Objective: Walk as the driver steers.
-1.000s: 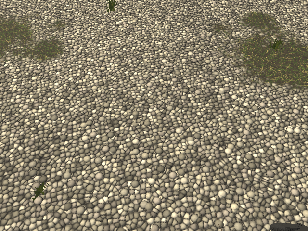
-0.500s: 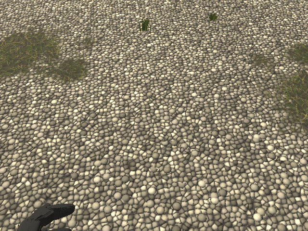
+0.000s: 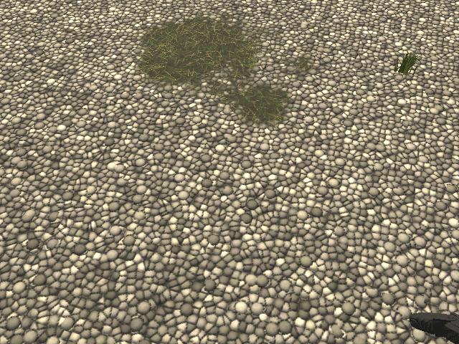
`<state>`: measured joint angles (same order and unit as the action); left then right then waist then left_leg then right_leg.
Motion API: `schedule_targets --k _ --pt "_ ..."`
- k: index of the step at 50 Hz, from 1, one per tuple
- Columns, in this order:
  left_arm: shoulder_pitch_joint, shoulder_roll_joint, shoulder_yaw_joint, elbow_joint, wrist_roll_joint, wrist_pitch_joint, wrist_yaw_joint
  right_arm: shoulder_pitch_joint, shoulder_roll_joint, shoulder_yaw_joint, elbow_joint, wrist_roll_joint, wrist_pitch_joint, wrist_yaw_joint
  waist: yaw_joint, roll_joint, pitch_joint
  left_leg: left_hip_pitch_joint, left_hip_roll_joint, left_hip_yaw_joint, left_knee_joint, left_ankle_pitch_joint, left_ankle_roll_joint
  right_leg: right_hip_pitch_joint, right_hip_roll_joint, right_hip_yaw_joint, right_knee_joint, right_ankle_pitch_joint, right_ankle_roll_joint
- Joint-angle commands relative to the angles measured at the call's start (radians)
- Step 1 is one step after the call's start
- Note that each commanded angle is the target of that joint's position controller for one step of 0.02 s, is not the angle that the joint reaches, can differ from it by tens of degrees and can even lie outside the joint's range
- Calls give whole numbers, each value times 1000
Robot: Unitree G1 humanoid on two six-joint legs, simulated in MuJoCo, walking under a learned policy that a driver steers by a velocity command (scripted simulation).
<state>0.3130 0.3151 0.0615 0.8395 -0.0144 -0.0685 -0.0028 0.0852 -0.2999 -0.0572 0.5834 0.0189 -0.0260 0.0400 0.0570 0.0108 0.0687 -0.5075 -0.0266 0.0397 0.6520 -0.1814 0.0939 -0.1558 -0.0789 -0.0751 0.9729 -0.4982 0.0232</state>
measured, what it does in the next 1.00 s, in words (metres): walks ahead, turning right: right foot, then left foot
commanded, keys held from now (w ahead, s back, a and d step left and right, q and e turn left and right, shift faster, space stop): w+e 1.00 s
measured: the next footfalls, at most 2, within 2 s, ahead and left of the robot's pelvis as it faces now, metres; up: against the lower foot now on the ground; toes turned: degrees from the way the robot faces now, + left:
right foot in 0.50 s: +0.43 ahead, -0.16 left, +0.00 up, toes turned -12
left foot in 0.96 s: +0.76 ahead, -0.06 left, +0.00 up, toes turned -32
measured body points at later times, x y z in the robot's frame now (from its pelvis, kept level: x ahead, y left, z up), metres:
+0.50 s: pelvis +0.29 -0.05 +0.00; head +0.32 -0.06 +0.45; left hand +0.52 +0.16 -0.09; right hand +0.28 -0.34 -0.13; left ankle +0.11 +0.08 -0.70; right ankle +0.39 -0.15 -0.72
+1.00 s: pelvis +0.58 -0.10 +0.01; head +0.61 -0.11 +0.45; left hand +0.76 +0.14 -0.11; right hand +0.67 -0.42 -0.06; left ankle +0.73 -0.04 -0.72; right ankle +0.40 -0.15 -0.69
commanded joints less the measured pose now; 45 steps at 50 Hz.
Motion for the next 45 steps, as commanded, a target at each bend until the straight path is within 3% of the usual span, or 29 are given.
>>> schedule_targets --k 1,2,3,4,6,9,13,18,20,22,23,24,25,26,27,28,29,30,31,34,38,42,45 --pt "-85 138 12 -128 -40 -55 -16 285 -168 -53 11 -11 -21 -9 -166 70 -260 718 345 -563 -337 -50 218 -643 -11 131 359 49 -37" --pt "-96 125 10 -116 -23 -51 -8 216 -133 -40 14 -13 -26 -10 -124 21 -182 569 304 -444 -349 50 184 -597 -54 125 285 117 -33" --pt "-73 126 15 -102 -11 -38 -5 169 -100 -28 13 -22 -34 -10 -85 46 -144 458 269 -358 -376 137 166 -525 -81 134 230 166 -28" --pt "-36 116 14 -86 -11 -22 -7 147 -91 -25 15 -29 -41 -10 -58 70 -135 386 252 -312 -413 160 160 -461 -92 139 214 204 -22" --pt "-2 83 10 -64 -10 4 -4 137 -94 -27 37 -30 -62 -10 -36 60 -116 326 246 -228 -467 220 165 -437 -89 135 181 259 -2" --pt "-76 61 8 -81 -8 15 3 161 -100 -32 79 -40 -77 -21 -56 39 -55 335 235 -117 -509 264 143 -523 -73 170 58 399 18" --pt "-161 35 1 -102 -8 2 -15 167 -109 -32 107 -37 -78 -34 -89 39 -23 375 213 5 -535 252 91 -506 -32 145 -188 624 6" --pt "-280 14 -12 -164 -6 -1 -48 237 -130 -43 167 -20 -55 -43 -140 18 30 555 277 56 -503 318 77 -571 -11 98 -345 588 -38" --pt "-295 21 -10 -191 -4 -2 -63 239 -145 -49 179 -12 -37 -50 -131 30 24 630 301 70 -440 456 63 -579 8 66 -369 485 -66" --pt "-245 51 5 -201 -2 4 -69 216 -175 -57 173 -8 -20 -63 -88 70 -37 659 299 101 -307 800 35 -468 68 1 -364 371 -104" --pt "-164 81 22 -189 -2 9 -67 206 -186 -59 169 -9 -11 -70 -40 86 -95 650 287 118 -179 942 18 -353 108 -26 -360 330 -128" --pt "-15 130 50 -158 -3 10 -57 190 -181 -55 164 -7 -5 -77 45 66 -175 567 249 146 26 940 -14 -132 148 -25 -416 378 -165" --pt "135 217 80 -135 -7 19 -37 214 -146 -38 146 -23 -14 -82 100 -53 -283 330 198 150 335 624 -56 179 18 201 -439 414 -232" --pt "115 293 89 -144 -15 11 -34 331 0 9 103 -50 -46 -57 -24 -280 -379 -130 -37 34 676 -371 -124 521 -228 780 -526 263 -441" --pt "151 203 67 -156 -12 5 -33 221 -91 -4 104 -13 -86 -37 68 -162 -455 -248 -21 -158 763 -401 -103 582 -245 898 -641 162 -442" --pt "108 161 55 -156 -4 0 -29 127 -130 -13 70 22 -108 -27 74 -120 -304 -314 32 -156 728 -307 -80 480 -215 742 -663 212 -387" --pt "43 142 49 -169 -6 -2 -27 98 -119 -8 63 10 -120 -31 33 -26 -215 -286 77 -146 635 -224 -71 331 -173 630 -665 304 -351" --pt "-19 113 40 -184 -4 0 -25 85 -124 -15 68 -16 -120 -37 -5 0 -149 -230 103 -135 547 -185 -81 195 -136 544 -679 425 -332" --pt "-51 94 31 -202 9 1 -20 103 -128 -21 68 -25 -110 -38 -39 -23 -133 -160 119 -139 514 -158 -91 107 -111 496 -702 513 -330" --pt "-69 111 35 -209 5 0 -8 134 -95 -16 70 -35 -78 -41 -75 -42 -102 -106 121 -106 387 -118 -141 -32 -76 410 -740 639 -335" --pt "-31 146 46 -189 -6 10 14 -9 -46 5 35 -36 -73 -41 -27 -73 -70 -38 71 -78 74 152 -177 -131 10 307 -732 584 -269" --pt "39 148 48 -161 -14 25 20 -115 -64 1 8 -14 -86 -27 19 -97 -75 33 22 -96 -106 263 -169 -88 -8 380 -683 457 -233" --pt "39 139 49 -158 -12 33 25 -94 -105 -18 10 -10 -99 -19 -8 -123 -79 61 25 -130 -163 171 -130 8 -49 479 -594 426 -210"
Velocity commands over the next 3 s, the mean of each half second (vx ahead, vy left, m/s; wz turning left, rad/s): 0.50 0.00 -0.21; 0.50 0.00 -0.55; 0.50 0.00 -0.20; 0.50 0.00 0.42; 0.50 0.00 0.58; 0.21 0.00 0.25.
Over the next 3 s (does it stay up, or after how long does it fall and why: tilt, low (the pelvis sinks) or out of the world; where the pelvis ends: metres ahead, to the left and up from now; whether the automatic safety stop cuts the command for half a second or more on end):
stays up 1.47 -0.44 0.02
